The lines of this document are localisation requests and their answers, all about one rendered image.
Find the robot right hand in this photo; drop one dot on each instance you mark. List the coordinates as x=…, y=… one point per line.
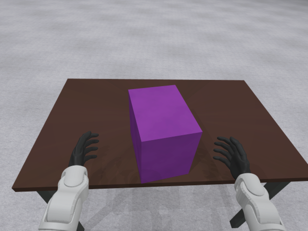
x=236, y=160

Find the carton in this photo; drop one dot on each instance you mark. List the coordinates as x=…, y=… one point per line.
x=164, y=132

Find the robot left hand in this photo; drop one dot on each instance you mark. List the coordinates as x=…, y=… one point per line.
x=78, y=157

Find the table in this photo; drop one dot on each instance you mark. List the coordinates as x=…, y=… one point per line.
x=222, y=108

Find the right robot forearm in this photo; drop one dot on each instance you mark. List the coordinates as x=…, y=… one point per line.
x=259, y=212

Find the left robot forearm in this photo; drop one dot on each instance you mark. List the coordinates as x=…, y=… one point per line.
x=63, y=210

